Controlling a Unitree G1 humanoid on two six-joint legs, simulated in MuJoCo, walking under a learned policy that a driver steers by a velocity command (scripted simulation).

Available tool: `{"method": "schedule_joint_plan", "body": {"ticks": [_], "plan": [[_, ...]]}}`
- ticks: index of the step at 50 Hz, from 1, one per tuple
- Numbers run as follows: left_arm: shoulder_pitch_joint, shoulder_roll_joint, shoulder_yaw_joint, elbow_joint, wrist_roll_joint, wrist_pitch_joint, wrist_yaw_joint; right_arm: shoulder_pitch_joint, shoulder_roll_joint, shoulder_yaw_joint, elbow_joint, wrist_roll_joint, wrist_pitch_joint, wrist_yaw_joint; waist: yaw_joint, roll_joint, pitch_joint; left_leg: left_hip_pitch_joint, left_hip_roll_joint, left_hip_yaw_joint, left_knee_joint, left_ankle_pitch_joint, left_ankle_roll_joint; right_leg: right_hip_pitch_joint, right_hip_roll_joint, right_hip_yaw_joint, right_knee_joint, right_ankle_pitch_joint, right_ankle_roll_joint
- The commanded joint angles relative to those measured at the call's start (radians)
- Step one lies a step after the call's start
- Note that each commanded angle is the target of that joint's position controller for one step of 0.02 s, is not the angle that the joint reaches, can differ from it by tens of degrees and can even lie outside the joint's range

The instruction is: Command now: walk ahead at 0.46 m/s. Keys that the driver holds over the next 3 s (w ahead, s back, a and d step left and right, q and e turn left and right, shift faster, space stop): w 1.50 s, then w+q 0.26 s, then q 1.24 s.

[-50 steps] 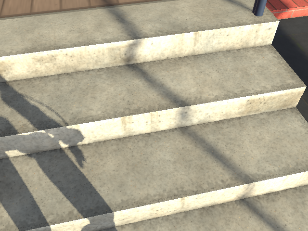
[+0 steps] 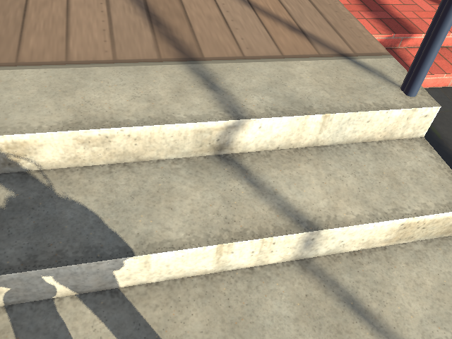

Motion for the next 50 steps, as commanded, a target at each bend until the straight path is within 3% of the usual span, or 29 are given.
{"method": "schedule_joint_plan", "body": {"ticks": [1,2,4,6,9,11,14,16,18,21,22,24,25,26,27,28,29,30,31,32,33,35,36,39,42,43,46,48,50], "plan": [[-0.114,-0.128,-0.036,-0.222,0.026,-0.006,0.006,0.092,-0.095,-0.032,0.114,-0.026,0.004,0.012,0.079,0.317,0.193,0.095,0.21,-0.67,-0.974,-0.345,0.165,-0.45,-0.044,-0.114,0.392,0.138,-0.089],[-0.066,-0.134,-0.034,-0.194,0.018,0.015,-0.004,0.092,-0.055,-0.026,0.139,-0.038,-0.002,-0.002,0.098,0.353,0.182,0.082,0.174,-0.567,-0.922,-0.273,0.157,-0.453,-0.045,-0.14,0.468,0.152,-0.1],[-0.014,-0.144,-0.035,-0.173,0.009,0.028,-0.017,0.203,0.013,-0.013,0.202,-0.016,-0.018,-0.002,0.09,0.27,0.146,0.232,0.163,-0.475,-0.928,-0.136,0.161,-0.567,-0.039,-0.156,0.541,0.176,-0.131],[-0.075,-0.203,-0.061,-0.207,0.027,0.028,-0.018,0.29,-0.005,-0.021,0.249,0.008,-0.013,0.004,0.08,0.191,0.15,0.327,0.16,-0.397,-0.938,-0.012,0.147,-0.691,-0.031,-0.146,0.558,0.149,-0.137],[-0.086,-0.143,-0.042,-0.187,0.031,0.058,-0.003,0.279,-0.006,-0.02,0.212,0.015,0.003,-0.017,0.085,0.107,0.185,0.365,0.138,-0.271,-1.018,0.052,0.154,-0.761,-0.065,-0.192,0.359,0.15,-0.062],[-0.152,-0.168,-0.045,-0.204,0.038,0.059,-0.001,0.307,-0.001,-0.011,0.21,-0.016,0.013,-0.018,0.053,0.136,0.168,0.403,0.159,-0.239,-1.053,0.119,0.198,-0.808,-0.073,-0.239,0.44,0.209,-0.021],[-0.284,-0.229,-0.064,-0.256,0.027,0.047,-0.01,0.426,-0.009,-0.009,0.235,-0.019,0.024,-0.025,-0.006,0.169,0.199,0.593,0.184,-0.229,-1.066,0.189,0.232,-1.056,-0.094,-0.232,0.573,0.123,-0.009],[-0.352,-0.254,-0.088,-0.306,0.014,0.033,-0.017,0.486,-0.019,-0.009,0.235,-0.004,0.035,-0.042,-0.015,0.166,0.221,0.678,0.168,-0.204,-1.063,0.168,0.204,-1.181,-0.131,-0.246,0.466,0.078,0.007],[-0.445,-0.27,-0.104,-0.349,0.013,0.021,-0.026,0.514,-0.007,-0.002,0.224,-0.01,0.043,-0.064,-0.046,0.171,0.218,0.7,0.174,-0.197,-1.095,0.213,0.199,-1.199,-0.163,-0.31,0.397,0.126,0.042],[-0.554,-0.257,-0.117,-0.407,0.008,0.023,-0.035,0.513,-0.009,-0.005,0.196,0.006,0.044,-0.095,-0.07,0.162,0.241,0.656,0.205,-0.148,-1.302,0.479,0.206,-0.926,-0.186,-0.405,0.075,0.119,0.036],[-0.577,-0.269,-0.117,-0.44,0.012,0.007,-0.044,0.52,-0.016,0.002,0.206,0.006,0.032,-0.085,-0.056,0.192,0.224,0.712,0.235,-0.136,-1.323,0.654,0.225,-0.851,-0.173,-0.406,0.028,0.104,0.009],[-0.47,-0.226,-0.101,-0.458,-0.002,-0.016,-0.057,0.432,-0.062,0.013,0.194,0.002,0.021,-0.063,0.063,0.272,0.113,0.718,0.176,0.031,-1.194,1.466,0.21,-0.451,-0.04,-0.53,-0.14,0.014,-0.076],[-0.463,-0.199,-0.094,-0.479,0.01,-0.024,-0.056,0.449,-0.114,0.012,0.21,-0.026,0.024,-0.051,0.095,0.335,0.031,0.791,0.198,0.041,-1.087,1.853,0.22,-0.307,0.021,-0.547,-0.2,-0.011,-0.099],[-0.367,-0.135,-0.063,-0.464,0.011,-0.014,-0.052,0.416,-0.163,0.005,0.213,-0.041,0.022,-0.046,0.179,0.398,-0.018,0.858,0.228,0.033,-0.963,2.117,0.21,-0.198,0.058,-0.522,-0.289,-0.029,-0.13],[-0.225,-0.087,-0.036,-0.427,0.002,0.004,-0.048,0.371,-0.212,-0.007,0.212,-0.034,0.02,-0.036,0.28,0.436,-0.065,0.884,0.218,0.03,-0.828,2.164,0.186,-0.054,0.068,-0.454,-0.45,-0.048,-0.165],[-0.037,-0.014,-0.005,-0.363,0.009,0.028,-0.042,0.302,-0.235,-0.022,0.19,-0.023,0.006,-0.035,0.368,0.429,-0.138,0.746,0.189,-0.005,-0.646,1.93,0.168,0.195,-0.002,-0.261,-0.55,-0.038,-0.2],[0.134,0.113,0.03,-0.28,0.038,0.041,-0.04,0.364,-0.051,0.012,0.135,-0.017,-0.03,-0.018,0.289,0.02,-0.347,0.322,-0.004,-0.099,-0.279,1.139,0.101,0.644,-0.249,0.331,-0.786,-0.201,-0.359],[0.243,0.111,0.032,-0.195,0.075,0.053,0.001,0.273,-0.072,-0.015,0.132,-0.009,-0.088,0.018,0.292,-0.108,-0.436,0.24,-0.183,-0.272,0.125,0.401,0.076,0.631,-0.398,0.829,-1.191,-0.233,-0.378],[0.184,0.0,-0.006,-0.167,0.084,0.029,0.002,0.202,-0.057,-0.037,0.089,0.028,-0.098,0.037,0.24,-0.076,-0.284,0.09,-0.177,-0.375,0.455,0.316,0.082,0.506,-0.422,0.751,-1.22,-0.184,-0.329],[0.11,-0.085,-0.026,-0.113,0.047,0.015,-0.017,0.047,-0.016,-0.023,0.008,0.039,-0.083,0.037,0.184,0.021,-0.096,-0.044,-0.12,-0.29,0.593,0.288,0.112,0.363,-0.39,0.552,-1.166,-0.172,-0.255],[0.048,-0.147,-0.042,-0.073,0.034,0.002,-0.035,-0.06,0.023,-0.012,-0.059,0.032,-0.063,0.026,0.136,0.085,0.034,-0.111,-0.073,-0.216,0.672,0.299,0.145,0.185,-0.368,0.33,-1.129,-0.102,-0.203],[-0.023,-0.237,-0.064,-0.02,0.069,-0.004,-0.065,-0.037,0.075,0.019,-0.096,0.036,-0.029,0.014,0.027,0.125,0.093,-0.145,-0.038,-0.214,0.759,0.371,0.221,-0.011,-0.231,-0.034,-1.034,0.031,-0.088],[-0.018,-0.238,-0.065,0.004,0.077,0.003,-0.07,-0.002,0.103,0.034,-0.096,0.052,-0.014,0.016,-0.003,0.098,0.105,-0.24,-0.06,-0.204,0.816,0.368,0.231,-0.018,-0.201,-0.117,-1.044,0.026,-0.077],[-0.042,-0.185,-0.086,0.005,0.114,-0.005,-0.076,-0.061,0.11,0.066,-0.134,0.033,0.025,0.009,-0.03,0.015,0.16,-0.339,-0.085,-0.096,0.793,0.453,0.172,-0.182,-0.165,-0.267,-1.127,0.13,-0.097],[0.065,-0.137,-0.1,0.055,0.083,-0.009,-0.064,-0.229,0.119,0.107,-0.245,-0.006,0.027,-0.006,-0.009,0.047,0.177,-0.514,-0.063,-0.075,0.748,0.478,0.126,-0.162,-0.159,-0.243,-1.16,0.019,-0.09],[0.102,-0.122,-0.1,0.066,0.07,-0.008,-0.054,-0.286,0.099,0.113,-0.266,-0.003,0.019,-0.009,0.018,0.046,0.171,-0.542,-0.063,-0.048,0.658,0.502,0.108,-0.124,-0.15,-0.239,-1.167,0.019,-0.091],[0.215,-0.057,-0.085,0.094,0.051,-0.009,0.008,-0.477,0.05,0.129,-0.349,-0.015,-0.002,-0.008,0.084,0.011,0.081,-0.473,0.027,0.104,0.389,0.437,0.04,0.048,-0.202,-0.149,-1.325,0.169,-0.15],[0.239,-0.032,-0.077,0.12,0.028,0.002,0.027,-0.567,0.038,0.128,-0.373,-0.009,-0.017,0.018,0.098,0.022,0.04,-0.301,0.011,0.17,0.103,0.372,0.064,0.238,-0.237,-0.199,-1.364,0.608,-0.166],[0.272,0.019,-0.071,0.115,0.049,0.0,0.024,-0.509,0.0,0.105,-0.368,0.008,-0.029,0.03,0.045,-0.061,-0.084,0.039,-0.136,0.258,-0.119,0.227,0.104,0.347,-0.237,-0.274,-1.222,1.469,-0.154]]}}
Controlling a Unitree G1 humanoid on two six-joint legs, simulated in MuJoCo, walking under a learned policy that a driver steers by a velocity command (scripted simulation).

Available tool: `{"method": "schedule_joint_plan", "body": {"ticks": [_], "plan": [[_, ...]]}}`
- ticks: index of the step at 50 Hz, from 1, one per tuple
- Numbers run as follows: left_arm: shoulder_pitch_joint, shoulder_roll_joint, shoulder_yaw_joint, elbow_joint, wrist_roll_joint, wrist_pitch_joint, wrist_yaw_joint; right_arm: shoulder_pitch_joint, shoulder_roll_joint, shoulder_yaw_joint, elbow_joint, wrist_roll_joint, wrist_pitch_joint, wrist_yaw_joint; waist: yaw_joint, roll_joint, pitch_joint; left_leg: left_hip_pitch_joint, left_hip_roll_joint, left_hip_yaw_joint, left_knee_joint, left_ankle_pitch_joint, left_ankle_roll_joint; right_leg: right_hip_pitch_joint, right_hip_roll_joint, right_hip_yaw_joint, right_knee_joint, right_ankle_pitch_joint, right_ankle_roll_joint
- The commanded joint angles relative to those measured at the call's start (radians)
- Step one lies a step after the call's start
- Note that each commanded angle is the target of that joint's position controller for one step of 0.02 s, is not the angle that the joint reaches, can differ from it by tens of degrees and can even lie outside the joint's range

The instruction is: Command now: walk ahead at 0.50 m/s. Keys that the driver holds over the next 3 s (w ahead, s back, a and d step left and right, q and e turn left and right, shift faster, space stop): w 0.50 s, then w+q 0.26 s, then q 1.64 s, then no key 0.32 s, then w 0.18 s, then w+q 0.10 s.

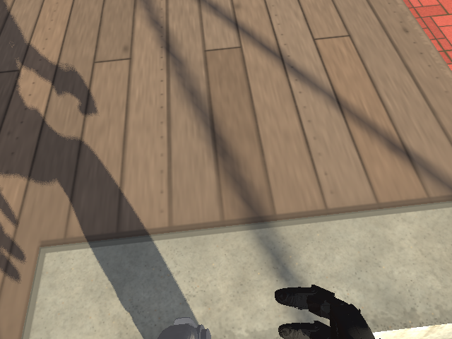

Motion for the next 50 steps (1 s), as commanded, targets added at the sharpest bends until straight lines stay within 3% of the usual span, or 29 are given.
{"method": "schedule_joint_plan", "body": {"ticks": [1,2,3,4,5,6,7,8,10,12,15,17,19,21,24,25,26,28,30,31,32,33,34,35,37,40,44,47,50], "plan": [[0.071,0.289,0.05,-0.02,0.031,0.006,0.016,0.024,-0.188,-0.091,-0.074,0.007,-0.026,0.011,-0.17,-0.257,-0.172,0.503,-0.15,0.065,-0.279,-0.159,0.055,0.134,-0.267,0.099,0.122,1.783,-0.128],[-0.012,0.335,0.07,-0.044,0.015,0.015,0.012,0.181,-0.241,-0.115,-0.039,0.005,-0.016,0.02,-0.248,-0.33,-0.219,0.571,-0.146,-0.033,-0.463,-0.161,0.09,0.234,-0.271,0.095,0.273,1.787,-0.118],[-0.082,0.331,0.079,-0.075,0.008,0.009,0.013,0.319,-0.314,-0.151,0.014,-0.009,-0.004,0.027,-0.312,-0.323,-0.287,0.776,-0.092,-0.196,-0.539,-0.092,0.137,0.137,-0.251,0.092,0.467,1.669,-0.107],[-0.035,0.207,0.067,-0.122,0.012,-0.016,-0.008,0.476,-0.402,-0.189,0.095,-0.051,0.012,0.027,-0.271,0.071,-0.4,1.141,0.114,-0.666,-0.744,-0.107,0.273,-0.269,-0.094,0.107,0.822,1.14,-0.082],[-0.062,0.14,0.057,-0.104,0.032,-0.045,-0.038,0.538,-0.399,-0.199,0.15,-0.069,0.037,-0.003,-0.268,0.286,-0.452,1.253,0.279,-1.109,-1.093,-0.084,0.384,-0.536,0.135,0.239,1.32,0.093,-0.031],[-0.104,0.122,0.075,-0.137,0.001,-0.069,-0.061,0.451,-0.316,-0.18,0.152,-0.07,0.023,-0.009,-0.213,0.152,-0.333,1.112,0.309,-1.065,-1.099,-0.118,0.315,-0.651,0.129,0.465,1.6,0.051,-0.047],[-0.2,0.09,0.057,-0.209,-0.017,-0.063,-0.072,0.409,-0.205,-0.155,0.196,-0.036,0.022,0.004,-0.158,0.048,-0.157,0.962,0.259,-0.857,-1.056,-0.179,0.229,-0.739,0.086,0.383,1.67,0.069,-0.057],[-0.288,0.07,0.048,-0.269,-0.011,-0.057,-0.068,0.416,-0.144,-0.143,0.262,-0.022,0.018,0.019,-0.117,-0.018,-0.028,0.856,0.235,-0.722,-1.044,-0.146,0.189,-0.846,0.074,0.331,1.77,0.065,-0.082],[-0.239,0.038,0.033,-0.297,-0.027,-0.025,-0.05,0.394,-0.052,-0.122,0.317,-0.039,0.007,0.03,-0.025,-0.029,0.059,0.756,0.137,-0.475,-1.035,-0.057,0.103,-0.935,0.074,0.355,1.871,0.088,-0.127],[-0.203,-0.01,0.002,-0.32,-0.027,-0.013,-0.046,0.419,-0.069,-0.126,0.343,-0.039,0.014,0.034,0.009,-0.028,0.077,0.775,0.097,-0.339,-1.023,-0.007,0.064,-1.079,0.079,0.35,1.894,0.125,-0.138],[-0.235,0.015,-0.014,-0.363,-0.016,0.018,-0.046,0.403,-0.109,-0.124,0.325,-0.043,0.018,0.028,0.032,0.009,0.091,0.663,0.064,-0.212,-1.066,-0.006,0.063,-1.125,0.028,0.26,1.738,0.182,-0.066],[-0.331,-0.006,-0.027,-0.394,0.004,0.022,-0.036,0.512,-0.136,-0.122,0.355,-0.043,0.006,0.011,-0.017,0.077,0.081,0.721,0.092,-0.242,-1.092,0.058,0.11,-1.243,0.002,0.162,1.827,0.201,-0.013],[-0.442,-0.028,-0.047,-0.452,-0.008,0.008,-0.03,0.625,-0.164,-0.126,0.368,-0.041,0.011,-0.021,-0.074,0.125,0.086,0.914,0.147,-0.338,-1.091,0.108,0.129,-1.478,-0.045,0.149,1.943,0.123,0.017],[-0.54,-0.002,-0.06,-0.514,-0.016,-0.013,-0.034,0.67,-0.189,-0.134,0.356,-0.029,0.021,-0.05,-0.102,0.084,0.092,1.042,0.155,-0.349,-1.1,0.022,0.099,-1.59,-0.112,0.143,1.781,0.076,0.036],[-0.756,-0.004,-0.084,-0.636,0.012,-0.026,-0.052,0.719,-0.19,-0.142,0.349,-0.004,0.034,-0.081,-0.163,0.05,0.043,0.927,0.176,-0.336,-1.312,0.141,0.125,-1.253,-0.174,0.018,1.352,0.159,0.044],[-0.808,0.019,-0.076,-0.651,-0.002,-0.022,-0.057,0.742,-0.171,-0.132,0.37,0.016,0.02,-0.078,-0.179,0.038,0.065,0.85,0.175,-0.309,-1.414,0.195,0.134,-1.027,-0.155,-0.05,1.15,0.154,0.027],[-0.769,0.001,-0.07,-0.651,-0.01,-0.023,-0.056,0.727,-0.186,-0.129,0.379,0.023,0.002,-0.068,-0.131,0.093,0.047,0.853,0.172,-0.276,-1.4,0.484,0.133,-0.819,-0.109,-0.077,1.041,0.102,0.006],[-0.582,0.085,-0.018,-0.604,-0.016,-0.023,-0.056,0.757,-0.271,-0.133,0.396,-0.008,-0.007,-0.047,-0.009,0.206,-0.117,1.091,0.168,-0.209,-1.189,1.406,0.125,-0.534,0.051,-0.14,0.96,-0.056,-0.053],[-0.244,0.259,0.061,-0.511,-0.006,-0.005,-0.055,0.594,-0.367,-0.165,0.352,-0.027,-0.003,-0.044,0.194,0.301,-0.231,1.151,0.158,-0.219,-0.848,1.583,0.076,-0.274,0.001,0.098,0.758,-0.011,-0.129],[-0.05,0.372,0.106,-0.447,0.039,-0.005,-0.052,0.646,-0.271,-0.154,0.315,-0.024,-0.026,-0.04,0.173,-0.01,-0.437,0.818,0.028,-0.245,-0.494,1.163,0.043,0.144,-0.228,0.542,0.594,-0.001,-0.242],[0.045,0.389,0.112,-0.38,0.057,0.014,-0.038,0.649,-0.158,-0.141,0.321,-0.02,-0.055,-0.006,0.151,-0.316,-0.538,0.586,-0.185,-0.352,-0.062,0.036,0.009,0.273,-0.399,1.048,0.145,-0.051,-0.342],[-0.052,0.28,0.083,-0.377,0.059,0.012,-0.029,0.625,-0.159,-0.173,0.313,0.009,-0.065,0.029,0.106,-0.187,-0.401,0.481,-0.184,-0.495,0.34,-0.013,-0.004,0.087,-0.448,1.067,0.081,-0.093,-0.309],[-0.176,0.169,0.054,-0.342,0.02,0.008,-0.041,0.458,-0.121,-0.172,0.221,0.027,-0.04,0.034,0.04,-0.133,-0.161,0.35,-0.129,-0.381,0.467,-0.001,0.021,-0.139,-0.432,0.852,0.118,-0.17,-0.23],[-0.246,0.079,0.034,-0.301,0.024,-0.003,-0.055,0.333,-0.12,-0.166,0.138,0.024,-0.015,0.024,-0.002,-0.05,-0.022,0.316,-0.071,-0.327,0.486,0.042,0.062,-0.322,-0.386,0.595,0.16,-0.138,-0.16],[-0.306,0.01,0.029,-0.239,0.049,-0.031,-0.07,0.395,-0.112,-0.167,0.12,0.038,0.021,0.008,-0.114,-0.009,0.038,0.377,-0.03,-0.339,0.408,0.139,0.111,-0.446,-0.27,0.247,0.189,0.011,-0.031],[-0.297,0.07,0.05,-0.205,0.05,-0.038,-0.06,0.418,-0.112,-0.159,0.114,0.052,0.052,-0.017,-0.146,-0.053,0.093,0.351,-0.04,-0.303,0.157,0.178,0.084,-0.446,-0.193,-0.004,0.103,0.203,-0.001],[-0.349,0.204,0.06,-0.232,0.06,-0.046,0.001,0.309,-0.203,-0.193,0.048,0.02,0.06,-0.025,-0.152,-0.142,0.073,0.44,-0.04,-0.181,-0.216,0.304,-0.023,-0.425,-0.166,-0.137,0.033,0.548,-0.046],[-0.276,0.31,0.091,-0.256,0.029,-0.039,0.042,0.178,-0.196,-0.191,0.008,0.015,0.06,0.004,-0.067,-0.103,0.021,0.505,-0.007,-0.116,-0.512,0.286,-0.037,-0.245,-0.23,-0.124,0.052,0.594,-0.074],[-0.269,0.362,0.124,-0.283,0.003,-0.008,0.053,0.107,-0.223,-0.206,-0.041,0.011,0.069,0.029,-0.03,-0.106,0.011,0.462,0.016,-0.112,-0.65,0.171,-0.024,-0.04,-0.315,-0.094,0.119,0.661,-0.097]]}}
Over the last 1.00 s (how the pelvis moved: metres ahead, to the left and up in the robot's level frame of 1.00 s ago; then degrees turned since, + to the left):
0.59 0.00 0.25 1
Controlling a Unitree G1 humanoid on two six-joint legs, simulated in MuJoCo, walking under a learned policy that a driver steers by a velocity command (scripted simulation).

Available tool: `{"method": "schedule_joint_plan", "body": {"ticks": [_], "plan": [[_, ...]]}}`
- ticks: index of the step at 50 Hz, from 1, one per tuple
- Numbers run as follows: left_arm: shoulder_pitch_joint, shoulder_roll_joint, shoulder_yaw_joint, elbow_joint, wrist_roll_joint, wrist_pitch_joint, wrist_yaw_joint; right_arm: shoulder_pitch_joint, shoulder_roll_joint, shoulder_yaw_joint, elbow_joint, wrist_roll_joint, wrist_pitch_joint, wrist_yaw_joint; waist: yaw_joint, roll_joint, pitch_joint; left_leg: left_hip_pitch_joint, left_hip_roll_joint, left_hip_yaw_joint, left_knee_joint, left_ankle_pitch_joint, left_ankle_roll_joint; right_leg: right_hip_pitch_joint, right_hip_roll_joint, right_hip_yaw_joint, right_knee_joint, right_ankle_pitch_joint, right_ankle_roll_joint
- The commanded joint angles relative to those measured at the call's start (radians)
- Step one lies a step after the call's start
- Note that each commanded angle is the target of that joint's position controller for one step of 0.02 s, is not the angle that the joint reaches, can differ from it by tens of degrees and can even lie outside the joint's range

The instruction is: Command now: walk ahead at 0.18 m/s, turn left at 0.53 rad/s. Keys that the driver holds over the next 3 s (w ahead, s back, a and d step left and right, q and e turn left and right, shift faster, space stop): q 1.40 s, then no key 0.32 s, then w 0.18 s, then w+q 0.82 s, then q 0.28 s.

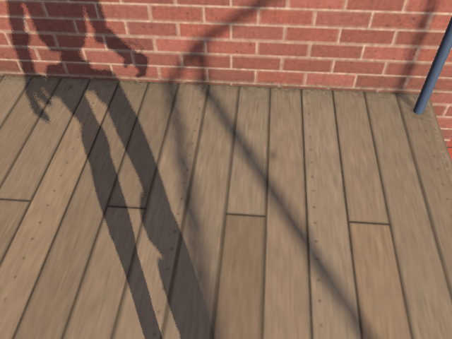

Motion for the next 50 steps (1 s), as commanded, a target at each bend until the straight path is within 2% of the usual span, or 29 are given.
{"method": "schedule_joint_plan", "body": {"ticks": [1,3,4,5,6,7,8,9,11,13,16,18,20,23,27,28,29,30,31,32,33,34,35,36,37,40,43,46,50], "plan": [[-0.086,0.249,0.076,-0.11,-0.026,0.013,0.022,-0.04,-0.064,-0.024,-0.09,-0.005,0.003,0.022,-0.021,-0.12,-0.016,0.077,0.015,0.026,-0.137,-0.087,0.007,0.098,-0.296,0.092,-0.027,0.73,-0.115],[-0.1,0.257,0.091,-0.13,-0.041,0.037,0.021,-0.014,-0.096,-0.041,-0.101,-0.007,0.005,0.023,-0.032,-0.124,-0.035,0.136,-0.03,0.065,-0.209,-0.18,0.024,0.136,-0.298,0.099,0.075,0.828,-0.104],[-0.108,0.253,0.095,-0.137,-0.047,0.046,0.021,0.046,-0.108,-0.052,-0.093,-0.006,0.0,0.021,-0.062,-0.121,-0.056,0.208,-0.063,0.087,-0.285,-0.171,0.043,0.142,-0.277,0.085,0.172,0.879,-0.089],[-0.095,0.233,0.091,-0.136,-0.048,0.052,0.017,0.151,-0.147,-0.073,-0.068,-0.006,-0.012,0.013,-0.107,-0.089,-0.099,0.358,-0.108,0.091,-0.398,-0.068,0.073,0.112,-0.223,0.063,0.331,0.846,-0.055],[-0.051,0.204,0.083,-0.141,-0.027,0.047,0.008,0.221,-0.235,-0.105,-0.064,-0.015,-0.018,-0.01,-0.131,0.013,-0.153,0.583,-0.043,-0.048,-0.41,0.267,0.118,-0.072,-0.157,0.068,0.559,0.575,0.008],[-0.017,0.091,0.051,-0.206,0.028,0.036,0.002,0.214,-0.337,-0.123,-0.081,-0.035,-0.018,-0.03,-0.044,0.252,-0.207,0.889,0.215,-0.47,-0.338,0.667,0.316,-0.517,0.043,0.085,0.929,-0.29,0.085],[-0.041,0.134,0.05,-0.218,0.007,0.016,-0.017,0.232,-0.274,-0.102,-0.114,-0.038,-0.026,-0.024,-0.089,0.178,-0.412,0.944,0.303,-0.7,-0.441,0.474,0.419,-0.576,0.089,0.358,1.098,-0.377,0.083],[-0.12,0.159,0.058,-0.243,-0.017,0.01,-0.028,0.181,-0.222,-0.087,-0.137,-0.027,-0.03,-0.023,-0.1,0.086,-0.361,0.895,0.267,-0.606,-0.466,0.352,0.371,-0.63,0.049,0.409,1.118,-0.285,0.069],[-0.174,0.159,0.061,-0.251,0.007,0.012,-0.012,0.094,-0.165,-0.071,-0.159,0.005,-0.027,-0.033,-0.062,-0.047,-0.219,0.685,0.183,-0.461,-0.48,0.201,0.269,-0.636,-0.008,0.412,0.999,-0.15,0.064],[-0.166,0.176,0.073,-0.273,0.006,0.035,-0.003,0.064,-0.157,-0.064,-0.171,-0.004,-0.022,-0.038,-0.016,-0.023,-0.178,0.528,0.131,-0.413,-0.508,0.183,0.239,-0.538,-0.012,0.411,0.907,-0.12,0.062],[-0.164,0.135,0.063,-0.279,0.004,0.052,0.012,0.09,-0.189,-0.076,-0.177,-0.017,-0.021,-0.05,-0.015,0.016,-0.18,0.494,0.096,-0.384,-0.501,0.26,0.228,-0.519,0.015,0.388,0.773,-0.111,0.081],[-0.187,0.126,0.059,-0.286,0.005,0.064,0.019,0.101,-0.207,-0.085,-0.182,-0.008,-0.006,-0.063,-0.027,0.029,-0.19,0.497,0.09,-0.403,-0.506,0.146,0.219,-0.523,0.025,0.399,0.701,-0.079,0.095],[-0.203,0.125,0.06,-0.289,-0.006,0.07,0.019,0.093,-0.203,-0.087,-0.196,-0.005,0.01,-0.078,-0.035,0.062,-0.18,0.476,0.076,-0.431,-0.52,-0.057,0.196,-0.514,0.032,0.413,0.646,-0.037,0.097],[-0.231,0.132,0.067,-0.297,-0.009,0.067,0.019,0.082,-0.197,-0.087,-0.211,-0.009,0.021,-0.087,-0.053,0.109,-0.144,0.446,0.056,-0.464,-0.527,-0.227,0.162,-0.494,0.039,0.414,0.562,-0.02,0.091],[-0.236,0.121,0.067,-0.296,-0.01,0.049,0.016,0.095,-0.173,-0.08,-0.211,-0.006,0.025,-0.068,-0.08,0.143,-0.138,0.483,0.042,-0.5,-0.488,-0.156,0.152,-0.416,0.068,0.395,0.409,-0.073,0.069],[-0.227,0.124,0.07,-0.295,-0.012,0.045,0.012,0.096,-0.173,-0.079,-0.211,-0.004,0.027,-0.064,-0.078,0.15,-0.144,0.49,0.042,-0.518,-0.476,-0.12,0.149,-0.378,0.079,0.389,0.355,-0.071,0.062],[-0.196,0.122,0.073,-0.288,-0.009,0.039,0.005,0.081,-0.176,-0.08,-0.213,0.002,0.032,-0.061,-0.058,0.157,-0.142,0.487,0.027,-0.526,-0.458,-0.111,0.135,-0.323,0.087,0.374,0.279,-0.05,0.05],[-0.153,0.127,0.079,-0.275,-0.016,0.035,-0.005,0.052,-0.175,-0.079,-0.224,0.008,0.037,-0.064,-0.028,0.158,-0.129,0.456,0.007,-0.52,-0.43,-0.126,0.112,-0.243,0.086,0.358,0.144,0.039,0.036],[-0.102,0.156,0.093,-0.264,-0.01,0.034,-0.014,0.042,-0.168,-0.077,-0.241,0.01,0.042,-0.063,-0.013,0.132,-0.124,0.381,-0.028,-0.496,-0.386,-0.219,0.082,-0.132,0.026,0.385,0.061,0.111,0.01],[-0.077,0.234,0.112,-0.269,0.015,0.041,-0.014,0.08,-0.105,-0.061,-0.247,0.003,0.045,-0.063,-0.041,-0.082,-0.137,0.219,-0.133,-0.363,-0.15,-0.485,0.027,0.001,-0.208,0.583,0.009,0.213,-0.075],[-0.1,0.278,0.122,-0.279,0.048,0.046,-0.015,0.058,-0.145,-0.072,-0.28,0.0,0.026,-0.056,-0.058,-0.359,-0.076,0.016,-0.245,-0.179,0.089,-0.679,-0.035,-0.044,-0.384,0.834,-0.055,0.436,-0.244],[-0.138,0.237,0.117,-0.314,0.051,0.042,-0.01,0.055,-0.208,-0.093,-0.261,-0.014,0.012,-0.049,-0.053,-0.291,-0.079,-0.003,-0.165,-0.206,0.305,-0.627,-0.073,-0.082,-0.413,0.838,-0.055,0.426,-0.291],[-0.196,0.184,0.103,-0.335,0.029,0.05,-0.003,0.088,-0.225,-0.1,-0.226,0.006,0.013,-0.044,-0.074,-0.207,-0.065,-0.001,-0.138,-0.189,0.395,-0.539,-0.09,-0.089,-0.33,0.711,-0.03,0.351,-0.23],[-0.233,0.163,0.096,-0.348,0.004,0.057,0.001,0.126,-0.213,-0.1,-0.19,0.009,0.029,-0.049,-0.086,-0.174,-0.04,0.016,-0.115,-0.16,0.451,-0.472,-0.108,-0.117,-0.254,0.598,-0.025,0.29,-0.164],[-0.239,0.157,0.089,-0.353,-0.01,0.06,0.005,0.126,-0.194,-0.094,-0.182,0.005,0.04,-0.051,-0.075,-0.161,-0.016,0.015,-0.106,-0.14,0.514,-0.42,-0.12,-0.142,-0.221,0.542,-0.036,0.275,-0.153],[-0.186,0.159,0.08,-0.345,0.009,0.072,0.016,0.046,-0.145,-0.072,-0.208,0.013,0.052,-0.054,-0.031,-0.16,0.007,0.009,-0.075,-0.071,0.437,-0.317,-0.142,-0.118,-0.17,0.424,-0.053,0.245,-0.163],[-0.107,0.205,0.095,-0.331,0.009,0.084,0.021,-0.038,-0.113,-0.05,-0.248,0.01,0.05,-0.051,0.021,-0.188,-0.031,0.026,-0.026,-0.053,0.238,-0.352,-0.152,-0.008,-0.217,0.411,-0.03,0.331,-0.185],[-0.105,0.239,0.105,-0.329,-0.001,0.088,0.012,-0.022,-0.108,-0.041,-0.248,0.007,0.042,-0.037,0.013,-0.21,-0.069,0.153,-0.017,-0.016,0.1,-0.42,-0.124,-0.028,-0.254,0.385,-0.01,0.409,-0.201],[-0.118,0.257,0.112,-0.322,-0.021,0.083,-0.003,0.023,-0.134,-0.053,-0.232,0.011,0.046,-0.025,-0.008,-0.226,-0.084,0.27,-0.036,0.015,-0.097,-0.405,-0.071,-0.028,-0.289,0.374,0.039,0.429,-0.179]]}}
Over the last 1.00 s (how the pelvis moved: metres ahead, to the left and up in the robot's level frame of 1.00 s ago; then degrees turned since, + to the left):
0.57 -0.04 0.25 11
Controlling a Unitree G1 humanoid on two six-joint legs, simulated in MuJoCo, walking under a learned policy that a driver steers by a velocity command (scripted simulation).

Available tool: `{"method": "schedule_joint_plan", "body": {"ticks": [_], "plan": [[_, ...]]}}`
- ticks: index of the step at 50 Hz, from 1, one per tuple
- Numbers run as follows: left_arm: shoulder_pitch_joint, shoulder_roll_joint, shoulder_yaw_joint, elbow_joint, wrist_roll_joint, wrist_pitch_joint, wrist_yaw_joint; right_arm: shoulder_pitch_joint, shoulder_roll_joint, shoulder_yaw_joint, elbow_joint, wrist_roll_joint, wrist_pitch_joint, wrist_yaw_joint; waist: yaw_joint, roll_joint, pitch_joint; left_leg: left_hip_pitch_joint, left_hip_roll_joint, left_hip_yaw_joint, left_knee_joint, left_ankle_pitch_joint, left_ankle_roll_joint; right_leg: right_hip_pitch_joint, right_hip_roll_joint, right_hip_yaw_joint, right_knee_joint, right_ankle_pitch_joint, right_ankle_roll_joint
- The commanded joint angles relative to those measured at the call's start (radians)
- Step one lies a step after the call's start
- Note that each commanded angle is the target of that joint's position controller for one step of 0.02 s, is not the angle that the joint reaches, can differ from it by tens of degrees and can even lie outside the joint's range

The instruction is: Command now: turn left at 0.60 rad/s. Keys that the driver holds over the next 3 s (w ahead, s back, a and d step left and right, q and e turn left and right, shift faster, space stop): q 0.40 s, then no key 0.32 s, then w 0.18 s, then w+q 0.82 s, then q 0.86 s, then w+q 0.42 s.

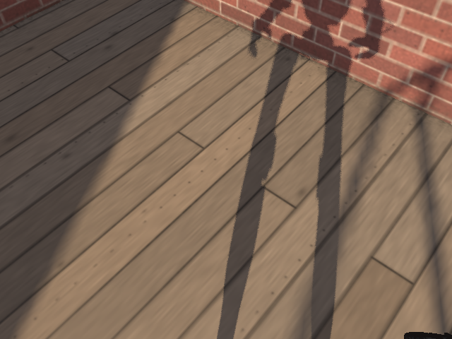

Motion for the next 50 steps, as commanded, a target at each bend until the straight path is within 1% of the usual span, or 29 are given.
{"method": "schedule_joint_plan", "body": {"ticks": [1,2,3,4,5,6,8,9,13,17,23,25,26,27,28,29,30,31,32,35,37,41,42,43,44,45,46,48,50], "plan": [[-0.016,0.196,0.057,-0.052,-0.022,-0.012,-0.003,-0.001,-0.073,-0.025,-0.077,0.002,-0.015,0.011,-0.022,-0.205,-0.123,0.052,-0.035,0.057,-0.2,0.049,0.051,0.161,-0.238,0.186,-0.078,0.394,-0.186],[-0.032,0.186,0.052,-0.043,-0.027,-0.008,-0.004,0.052,-0.076,-0.033,-0.056,0.003,-0.016,0.017,-0.051,-0.201,-0.134,0.14,-0.062,0.083,-0.345,0.144,0.068,0.139,-0.214,0.143,-0.016,0.353,-0.155],[0.021,0.153,0.044,-0.019,-0.023,-0.009,-0.006,0.089,-0.108,-0.047,-0.045,0.0,-0.017,0.012,-0.056,-0.138,-0.141,0.281,-0.066,0.036,-0.445,0.256,0.096,0.046,-0.175,0.088,0.078,0.266,-0.093],[0.017,0.093,0.025,-0.044,0.015,-0.013,-0.012,0.127,-0.219,-0.076,-0.063,-0.005,-0.024,-0.001,-0.05,0.12,-0.153,0.47,0.16,-0.287,-0.475,0.57,0.171,-0.216,-0.075,-0.015,0.371,-0.054,0.009],[-0.084,0.082,0.013,-0.113,0.026,-0.025,-0.003,0.125,-0.3,-0.089,-0.07,-0.038,-0.036,0.002,-0.073,0.363,-0.148,0.472,0.358,-0.568,-0.484,0.716,0.384,-0.489,0.071,0.048,0.563,-0.39,0.058],[-0.139,0.138,0.031,-0.108,0.018,-0.027,0.001,0.147,-0.224,-0.07,-0.074,-0.045,-0.055,0.011,-0.13,0.229,-0.183,0.459,0.333,-0.532,-0.492,0.671,0.405,-0.49,0.047,0.176,0.695,-0.375,0.059],[-0.108,0.135,0.041,-0.071,0.014,-0.019,0.005,0.044,-0.173,-0.051,-0.079,-0.026,-0.064,-0.004,-0.058,0.127,-0.13,0.37,0.205,-0.365,-0.463,0.572,0.286,-0.48,0.029,0.199,0.698,-0.212,0.054],[-0.099,0.14,0.045,-0.071,0.024,-0.013,0.01,-0.002,-0.16,-0.044,-0.087,-0.01,-0.06,-0.01,-0.039,0.122,-0.124,0.328,0.178,-0.338,-0.46,0.575,0.259,-0.461,0.028,0.199,0.678,-0.156,0.062],[-0.066,0.101,0.037,-0.059,0.016,-0.008,0.007,-0.019,-0.156,-0.038,-0.09,-0.025,-0.055,-0.024,-0.015,0.126,-0.155,0.217,0.128,-0.314,-0.446,0.602,0.261,-0.361,0.081,0.184,0.665,-0.056,0.074],[-0.11,0.067,0.023,-0.076,0.016,-0.009,0.01,0.005,-0.176,-0.046,-0.077,-0.013,-0.053,-0.032,-0.035,0.137,-0.159,0.218,0.116,-0.385,-0.438,0.461,0.249,-0.325,0.103,0.198,0.449,-0.054,0.064],[-0.107,0.085,0.022,-0.077,-0.004,-0.022,-0.004,0.005,-0.169,-0.043,-0.063,-0.011,-0.042,-0.031,-0.059,0.194,-0.176,0.266,0.118,-0.497,-0.409,0.463,0.25,-0.184,0.113,0.203,0.17,-0.144,0.039],[-0.053,0.08,0.023,-0.06,0.003,-0.032,-0.018,0.004,-0.146,-0.029,-0.054,0.0,-0.033,-0.036,-0.028,0.16,-0.179,0.23,0.069,-0.463,-0.368,0.449,0.212,-0.025,0.108,0.175,-0.061,0.037,0.016],[-0.034,0.106,0.029,-0.059,0.017,-0.036,-0.021,0.031,-0.128,-0.025,-0.05,-0.005,-0.033,-0.039,-0.03,0.103,-0.186,0.14,0.028,-0.421,-0.321,0.333,0.168,0.099,0.029,0.227,-0.097,0.153,-0.02],[-0.028,0.159,0.035,-0.073,0.039,-0.032,-0.019,0.07,-0.067,-0.009,-0.048,-0.026,-0.037,-0.037,-0.063,-0.123,-0.194,-0.007,-0.09,-0.274,-0.111,0.011,0.101,0.214,-0.173,0.419,-0.144,0.355,-0.104],[-0.032,0.175,0.044,-0.06,0.045,-0.031,-0.023,0.054,-0.13,-0.029,-0.067,-0.015,-0.051,-0.032,-0.069,-0.329,-0.145,-0.132,-0.155,-0.145,0.019,-0.238,0.037,0.153,-0.309,0.617,-0.168,0.46,-0.298],[-0.052,0.141,0.038,-0.082,0.036,-0.037,-0.017,0.023,-0.189,-0.047,-0.059,-0.018,-0.059,-0.033,-0.034,-0.254,-0.13,-0.142,-0.117,-0.164,0.207,-0.228,-0.003,0.122,-0.309,0.617,-0.188,0.411,-0.339],[-0.075,0.121,0.035,-0.084,0.028,-0.037,-0.011,0.007,-0.197,-0.055,-0.045,-0.007,-0.054,-0.03,-0.034,-0.195,-0.107,-0.161,-0.114,-0.161,0.303,-0.178,-0.019,0.116,-0.256,0.547,-0.178,0.372,-0.301],[-0.107,0.113,0.028,-0.092,0.021,-0.033,-0.006,0.018,-0.167,-0.051,-0.022,-0.01,-0.041,-0.035,-0.049,-0.148,-0.089,-0.153,-0.106,-0.163,0.34,-0.137,-0.032,0.096,-0.206,0.482,-0.172,0.341,-0.259],[-0.127,0.104,0.022,-0.093,0.007,-0.031,-0.002,0.024,-0.145,-0.044,-0.02,-0.016,-0.03,-0.038,-0.055,-0.14,-0.076,-0.149,-0.098,-0.165,0.361,-0.102,-0.041,0.085,-0.193,0.45,-0.168,0.365,-0.247],[-0.146,0.075,0.006,-0.09,0.012,-0.017,-0.003,0.031,-0.047,-0.004,-0.01,-0.021,-0.025,-0.033,-0.067,-0.16,-0.1,-0.008,-0.069,-0.061,0.136,-0.036,-0.049,0.056,-0.088,0.281,-0.142,0.41,-0.198],[-0.072,0.076,0.006,-0.064,0.011,-0.007,-0.005,-0.003,-0.003,0.02,-0.013,-0.022,-0.034,-0.027,-0.02,-0.205,-0.133,0.085,-0.058,-0.022,-0.073,-0.062,-0.044,0.089,-0.074,0.272,-0.134,0.308,-0.2],[0.033,0.148,0.024,-0.042,-0.016,0.007,-0.015,0.077,-0.06,0.002,0.023,-0.007,-0.051,-0.015,-0.023,-0.192,-0.045,0.267,-0.114,0.054,-0.409,0.061,0.04,-0.038,-0.085,0.361,-0.154,-0.295,-0.188],[0.02,0.121,0.016,-0.045,-0.013,0.0,-0.018,0.13,-0.083,-0.003,0.031,-0.004,-0.062,-0.02,-0.047,-0.147,-0.027,0.359,-0.06,-0.03,-0.42,0.017,0.088,-0.14,-0.071,0.364,-0.096,-0.365,-0.148],[-0.047,0.046,-0.01,-0.079,-0.003,-0.019,-0.029,0.224,-0.142,-0.017,0.049,-0.018,-0.072,-0.024,-0.085,0.0,-0.046,0.481,0.094,-0.243,-0.46,-0.094,0.155,-0.324,0.005,0.253,0.117,-0.315,-0.08],[-0.115,0.047,-0.011,-0.123,-0.023,-0.048,-0.035,0.304,-0.23,-0.048,0.079,-0.032,-0.078,-0.007,-0.121,0.256,-0.018,0.434,0.253,-0.54,-0.623,-0.344,0.282,-0.458,0.119,0.079,0.327,-0.289,-0.032],[-0.201,0.129,0.016,-0.145,-0.043,-0.067,-0.033,0.308,-0.199,-0.038,0.07,-0.039,-0.098,-0.002,-0.163,0.207,0.095,0.398,0.316,-0.676,-0.714,-0.388,0.35,-0.566,0.067,0.161,0.473,-0.307,-0.033],[-0.182,0.131,0.025,-0.134,-0.046,-0.082,-0.037,0.29,-0.174,-0.03,0.077,-0.037,-0.113,-0.009,-0.13,0.166,0.129,0.411,0.311,-0.668,-0.709,-0.353,0.344,-0.619,0.039,0.194,0.557,-0.253,-0.043],[-0.119,0.106,0.022,-0.101,-0.019,-0.102,-0.048,0.238,-0.129,-0.014,0.067,-0.017,-0.125,-0.012,-0.086,0.135,0.095,0.434,0.242,-0.549,-0.691,-0.201,0.305,-0.619,0.009,0.205,0.567,-0.115,-0.048],[-0.136,0.079,0.013,-0.091,-0.001,-0.118,-0.06,0.201,-0.1,-0.006,0.065,-0.015,-0.117,-0.017,-0.07,0.118,0.064,0.357,0.164,-0.394,-0.687,0.007,0.263,-0.493,0.018,0.172,0.44,-0.024,-0.034]]}}
Over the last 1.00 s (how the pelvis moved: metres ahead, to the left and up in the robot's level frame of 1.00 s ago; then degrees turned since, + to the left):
0.12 -0.02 -0.01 36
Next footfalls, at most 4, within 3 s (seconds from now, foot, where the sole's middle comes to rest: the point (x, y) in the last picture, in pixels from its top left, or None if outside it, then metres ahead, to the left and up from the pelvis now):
0.06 left None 0.04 0.13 -0.77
0.52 right None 0.07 -0.09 -0.77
0.84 left None -0.05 0.14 -0.77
1.18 right None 0.24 -0.02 -0.77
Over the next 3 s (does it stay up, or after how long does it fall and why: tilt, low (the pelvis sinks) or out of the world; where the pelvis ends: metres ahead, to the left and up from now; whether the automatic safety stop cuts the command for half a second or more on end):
stays up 0.46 0.44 0.01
